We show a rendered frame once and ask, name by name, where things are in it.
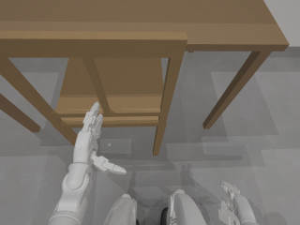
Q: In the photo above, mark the left robot thigh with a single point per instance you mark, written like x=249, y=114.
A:
x=122, y=212

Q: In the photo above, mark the chair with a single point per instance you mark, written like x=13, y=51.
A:
x=122, y=71

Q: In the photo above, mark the table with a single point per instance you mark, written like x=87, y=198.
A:
x=211, y=26

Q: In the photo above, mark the right robot shin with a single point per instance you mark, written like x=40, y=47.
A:
x=170, y=221

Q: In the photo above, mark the left robot forearm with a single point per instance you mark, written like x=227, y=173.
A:
x=76, y=186

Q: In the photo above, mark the robot left hand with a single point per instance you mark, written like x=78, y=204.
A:
x=87, y=140

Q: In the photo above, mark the robot right hand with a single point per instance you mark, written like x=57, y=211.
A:
x=238, y=210

